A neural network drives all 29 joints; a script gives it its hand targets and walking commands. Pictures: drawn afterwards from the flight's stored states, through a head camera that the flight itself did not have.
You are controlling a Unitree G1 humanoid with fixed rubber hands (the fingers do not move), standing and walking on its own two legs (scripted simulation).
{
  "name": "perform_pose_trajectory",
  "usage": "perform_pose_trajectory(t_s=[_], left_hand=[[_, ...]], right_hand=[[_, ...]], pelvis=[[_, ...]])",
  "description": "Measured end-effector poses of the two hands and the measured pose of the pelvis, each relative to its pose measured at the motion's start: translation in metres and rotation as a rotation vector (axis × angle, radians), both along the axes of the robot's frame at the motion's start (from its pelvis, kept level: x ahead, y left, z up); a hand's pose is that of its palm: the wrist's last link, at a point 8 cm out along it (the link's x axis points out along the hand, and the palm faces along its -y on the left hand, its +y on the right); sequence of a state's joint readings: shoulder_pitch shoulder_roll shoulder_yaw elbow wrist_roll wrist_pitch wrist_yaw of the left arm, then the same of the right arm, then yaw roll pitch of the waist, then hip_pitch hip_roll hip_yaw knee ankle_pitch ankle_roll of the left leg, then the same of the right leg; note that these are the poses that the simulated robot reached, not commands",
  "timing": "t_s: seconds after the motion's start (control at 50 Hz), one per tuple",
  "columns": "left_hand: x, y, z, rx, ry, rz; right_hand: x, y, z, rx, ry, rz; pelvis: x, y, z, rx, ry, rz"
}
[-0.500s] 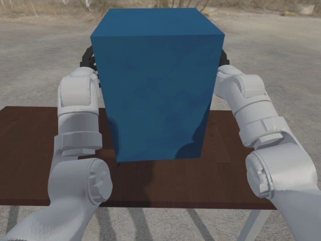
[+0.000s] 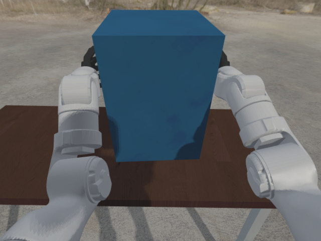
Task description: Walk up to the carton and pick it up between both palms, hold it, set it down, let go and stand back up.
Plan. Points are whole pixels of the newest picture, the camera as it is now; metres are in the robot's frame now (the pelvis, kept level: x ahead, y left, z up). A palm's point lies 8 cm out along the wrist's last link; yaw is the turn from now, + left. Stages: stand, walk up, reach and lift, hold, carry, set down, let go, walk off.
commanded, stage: hold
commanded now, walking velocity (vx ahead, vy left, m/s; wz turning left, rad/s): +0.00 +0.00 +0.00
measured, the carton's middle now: (156, 85) +0.39 +0.01 +0.27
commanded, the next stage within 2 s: none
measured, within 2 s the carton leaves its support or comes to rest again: neither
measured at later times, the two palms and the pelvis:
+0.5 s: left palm (90, 76) +0.38 +0.16 +0.31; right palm (220, 75) +0.38 -0.13 +0.31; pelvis +0.01 +0.00 +0.00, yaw +0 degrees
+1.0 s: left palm (90, 75) +0.38 +0.16 +0.31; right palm (220, 75) +0.38 -0.13 +0.31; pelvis +0.01 +0.00 +0.00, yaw +0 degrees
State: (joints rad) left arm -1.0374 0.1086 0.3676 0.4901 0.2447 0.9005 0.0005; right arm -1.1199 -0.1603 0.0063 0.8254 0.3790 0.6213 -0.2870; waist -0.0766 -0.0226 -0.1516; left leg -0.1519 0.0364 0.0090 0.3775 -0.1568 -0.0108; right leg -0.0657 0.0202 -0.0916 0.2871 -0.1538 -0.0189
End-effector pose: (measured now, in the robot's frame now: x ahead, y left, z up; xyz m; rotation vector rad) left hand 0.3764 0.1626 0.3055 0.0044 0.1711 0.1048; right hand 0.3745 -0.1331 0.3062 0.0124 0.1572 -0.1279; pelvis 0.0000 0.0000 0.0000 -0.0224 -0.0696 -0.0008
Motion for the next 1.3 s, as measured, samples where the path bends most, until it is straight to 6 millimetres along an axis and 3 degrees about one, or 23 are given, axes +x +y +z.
perform_pose_trajectory(t_s=[1.3], left_hand=[[0.0016, 0.0012, 0.0036, -0.011, -0.012, 0.008]], right_hand=[[0.0023, 0.0012, 0.0014, -0.005, 0.008, 0.006]], pelvis=[[0.0047, -0.0002, 0.0001, -0.001, 0.001, 0.001]])
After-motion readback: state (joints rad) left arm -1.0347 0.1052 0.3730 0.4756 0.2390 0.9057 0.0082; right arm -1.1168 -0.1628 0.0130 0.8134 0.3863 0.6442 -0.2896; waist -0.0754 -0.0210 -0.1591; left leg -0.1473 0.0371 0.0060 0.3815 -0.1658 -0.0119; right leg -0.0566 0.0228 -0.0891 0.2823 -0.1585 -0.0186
